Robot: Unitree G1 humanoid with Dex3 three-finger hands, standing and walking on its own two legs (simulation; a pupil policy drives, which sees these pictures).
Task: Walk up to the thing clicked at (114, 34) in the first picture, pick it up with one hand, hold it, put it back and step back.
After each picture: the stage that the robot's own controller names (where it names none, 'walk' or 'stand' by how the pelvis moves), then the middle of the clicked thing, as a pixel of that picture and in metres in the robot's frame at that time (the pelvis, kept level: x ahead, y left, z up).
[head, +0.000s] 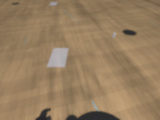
stand; (114, 35) +2.17 -0.56 -0.72
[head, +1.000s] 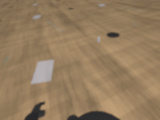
walk; (98, 39) +2.09 -0.06 -0.69
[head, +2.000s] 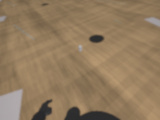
walk; (80, 48) +1.43 +0.31 -0.71
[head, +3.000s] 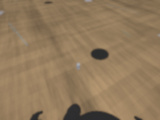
walk; (78, 66) +0.91 +0.26 -0.71
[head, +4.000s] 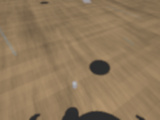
walk; (74, 84) +0.55 +0.20 -0.70
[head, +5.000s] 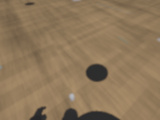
stand; (72, 97) +0.36 +0.20 -0.70
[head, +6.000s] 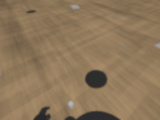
stand; (71, 104) +0.31 +0.21 -0.72
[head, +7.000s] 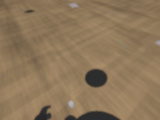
stand; (71, 104) +0.30 +0.22 -0.72
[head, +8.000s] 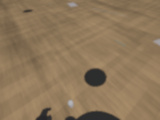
stand; (70, 103) +0.31 +0.22 -0.72
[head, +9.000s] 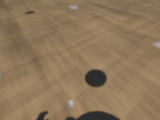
stand; (71, 103) +0.33 +0.21 -0.73
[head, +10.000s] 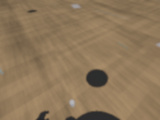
stand; (72, 103) +0.33 +0.20 -0.73
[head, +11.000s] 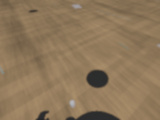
stand; (72, 103) +0.33 +0.19 -0.73
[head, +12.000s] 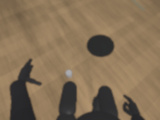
go down; (69, 73) +0.40 +0.19 -0.47
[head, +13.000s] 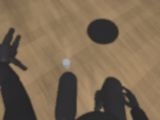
go down; (66, 63) +0.43 +0.20 -0.32
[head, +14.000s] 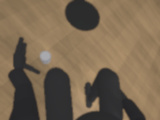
close in; (45, 57) +0.41 +0.24 -0.23
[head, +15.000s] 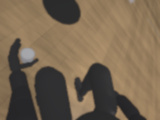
close; (27, 56) +0.41 +0.26 -0.22
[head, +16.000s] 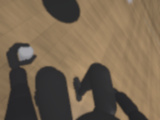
lift; (26, 54) +0.41 +0.26 -0.22
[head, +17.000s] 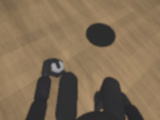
lift; (57, 69) +0.32 +0.23 -0.08
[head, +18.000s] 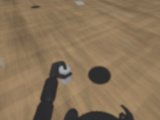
hold; (65, 74) +0.33 +0.17 +0.04
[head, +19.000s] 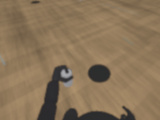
hold; (67, 78) +0.31 +0.17 -0.01
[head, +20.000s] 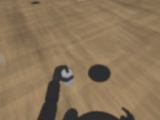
hold; (67, 77) +0.32 +0.17 -0.01
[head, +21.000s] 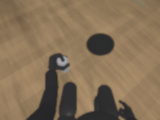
crouch; (63, 64) +0.39 +0.19 -0.08
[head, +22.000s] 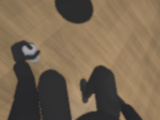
lower; (32, 53) +0.42 +0.27 -0.21
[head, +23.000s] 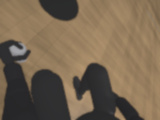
lower; (19, 53) +0.43 +0.28 -0.22
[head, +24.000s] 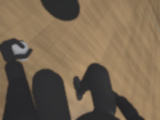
lower; (21, 51) +0.43 +0.27 -0.23
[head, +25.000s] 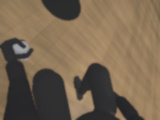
lower; (22, 51) +0.43 +0.27 -0.22
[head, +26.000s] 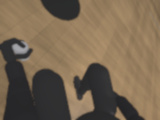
rest; (22, 51) +0.43 +0.27 -0.22
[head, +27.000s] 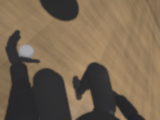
withdraw; (25, 54) +0.42 +0.25 -0.23
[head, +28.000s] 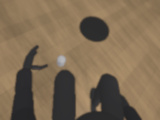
walk; (61, 61) +0.43 +0.21 -0.28
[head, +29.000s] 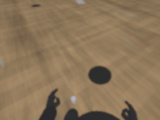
stand; (73, 99) +0.36 +0.16 -0.65
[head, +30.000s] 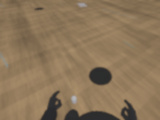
stand; (74, 99) +0.37 +0.17 -0.67
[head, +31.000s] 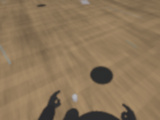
stand; (74, 97) +0.37 +0.17 -0.67
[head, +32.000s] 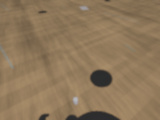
walk; (75, 100) +0.38 +0.17 -0.72
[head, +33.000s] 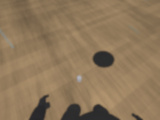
walk; (79, 78) +0.52 +0.12 -0.70
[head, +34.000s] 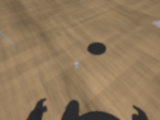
walk; (76, 65) +0.80 +0.23 -0.69
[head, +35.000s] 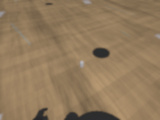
stand; (81, 64) +1.02 +0.16 -0.71
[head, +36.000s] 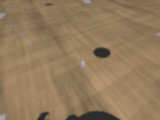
stand; (82, 64) +1.02 +0.16 -0.73
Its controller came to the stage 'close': yes
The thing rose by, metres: 0.71
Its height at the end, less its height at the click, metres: +0.00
